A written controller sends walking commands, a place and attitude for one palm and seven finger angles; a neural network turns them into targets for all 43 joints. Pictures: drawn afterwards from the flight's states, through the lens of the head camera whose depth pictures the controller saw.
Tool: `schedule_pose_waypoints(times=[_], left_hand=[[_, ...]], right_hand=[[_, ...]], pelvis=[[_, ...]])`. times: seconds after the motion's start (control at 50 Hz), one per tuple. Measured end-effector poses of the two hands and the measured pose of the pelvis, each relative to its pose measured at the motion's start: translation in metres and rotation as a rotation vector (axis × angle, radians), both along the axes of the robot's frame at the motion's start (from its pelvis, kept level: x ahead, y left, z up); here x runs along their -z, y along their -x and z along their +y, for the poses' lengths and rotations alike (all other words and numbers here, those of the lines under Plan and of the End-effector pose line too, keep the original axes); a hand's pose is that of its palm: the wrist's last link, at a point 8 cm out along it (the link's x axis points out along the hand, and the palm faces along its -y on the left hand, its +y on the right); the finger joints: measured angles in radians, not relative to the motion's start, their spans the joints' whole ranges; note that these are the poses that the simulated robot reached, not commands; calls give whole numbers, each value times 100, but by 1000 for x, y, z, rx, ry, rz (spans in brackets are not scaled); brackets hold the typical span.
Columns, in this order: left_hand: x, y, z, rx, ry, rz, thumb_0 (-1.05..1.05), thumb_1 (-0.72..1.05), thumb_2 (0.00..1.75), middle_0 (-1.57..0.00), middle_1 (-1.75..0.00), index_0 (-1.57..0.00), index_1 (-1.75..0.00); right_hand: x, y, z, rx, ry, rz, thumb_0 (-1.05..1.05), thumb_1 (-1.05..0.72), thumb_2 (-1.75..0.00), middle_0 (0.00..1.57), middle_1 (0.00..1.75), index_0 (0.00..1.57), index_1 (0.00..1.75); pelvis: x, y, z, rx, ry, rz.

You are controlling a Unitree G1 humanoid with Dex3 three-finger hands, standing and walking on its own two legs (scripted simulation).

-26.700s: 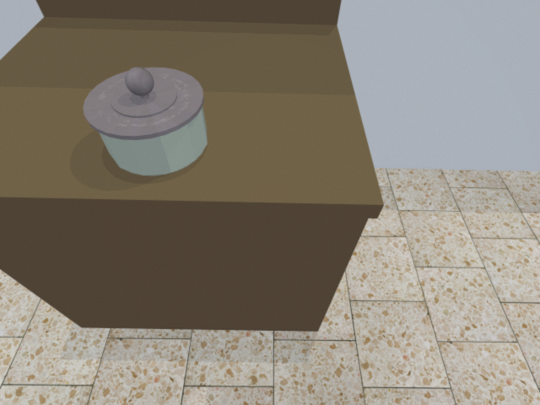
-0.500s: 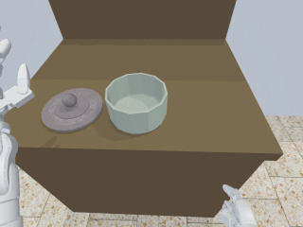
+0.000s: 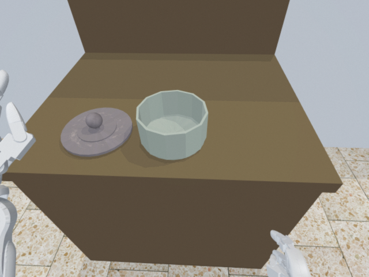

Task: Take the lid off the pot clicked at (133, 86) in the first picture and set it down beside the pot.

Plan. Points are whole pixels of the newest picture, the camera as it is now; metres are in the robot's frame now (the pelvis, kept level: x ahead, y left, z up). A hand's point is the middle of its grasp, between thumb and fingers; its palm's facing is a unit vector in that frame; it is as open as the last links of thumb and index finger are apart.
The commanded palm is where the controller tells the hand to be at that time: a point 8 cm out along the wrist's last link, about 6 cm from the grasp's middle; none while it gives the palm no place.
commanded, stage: draw the hand back to the body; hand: left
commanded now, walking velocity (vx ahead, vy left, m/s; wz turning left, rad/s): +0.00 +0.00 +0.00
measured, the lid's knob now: (94, 120) +0.47 +0.31 +0.08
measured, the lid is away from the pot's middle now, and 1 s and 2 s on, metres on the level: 0.22 0.22 0.22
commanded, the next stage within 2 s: step back with the hand held close in 0.44 s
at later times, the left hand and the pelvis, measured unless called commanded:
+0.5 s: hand (15, 168) +0.18 +0.24 +0.25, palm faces +0.50 -0.80 -0.32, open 7.4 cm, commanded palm +0.13 +0.28 +0.25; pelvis +0.00 +0.00 +0.00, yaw +0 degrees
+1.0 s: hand (11, 189) +0.16 +0.25 +0.23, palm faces +0.38 -0.76 -0.52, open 7.4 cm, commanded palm +0.10 +0.30 +0.25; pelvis -0.04 +0.02 -0.01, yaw -1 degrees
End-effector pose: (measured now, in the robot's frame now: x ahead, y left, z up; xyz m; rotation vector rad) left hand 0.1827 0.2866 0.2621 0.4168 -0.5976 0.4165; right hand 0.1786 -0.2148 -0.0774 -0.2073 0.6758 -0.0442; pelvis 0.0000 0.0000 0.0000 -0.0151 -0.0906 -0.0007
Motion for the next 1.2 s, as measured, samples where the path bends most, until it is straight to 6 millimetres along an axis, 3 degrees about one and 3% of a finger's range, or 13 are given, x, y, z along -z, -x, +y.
schedule_pose_waypoints(times=[0.36,0.56,0.66,0.82,1.0,1.2], left_hand=[[7,45,-7,-19,-62,52,1,89,90,-21,-31,-21,-30],[7,46,-6,-29,-60,41,1,89,90,-21,-30,-21,-30],[-6,41,0,-36,-160,1,1,88,90,-21,-31,-21,-30],[18,31,-4,85,-209,135,1,89,90,-21,-30,-21,-30],[13,62,-1,90,-294,78,1,88,90,-21,-31,-21,-30],[12,87,2,42,-224,-39,1,88,90,-21,-31,-21,-30]], right_hand=[[-9,-7,14,-42,-5,-56,1,-90,-90,20,30,20,30],[-10,-9,18,-56,-1,-59,1,-90,-90,20,30,20,30],[-12,-6,13,-37,6,-28,1,-90,-90,20,30,20,30],[-15,20,-7,76,56,34,1,-90,-90,20,30,20,30],[-7,58,-8,115,78,50,1,-90,-90,20,30,20,30],[9,91,1,110,45,67,1,-90,-90,20,30,20,30]], pelvis=[[0,3,2,-3,7,-13],[0,2,3,-5,8,-14],[0,5,4,-2,12,28],[2,18,17,10,6,83],[12,37,21,12,-15,83],[19,64,20,-4,24,83]])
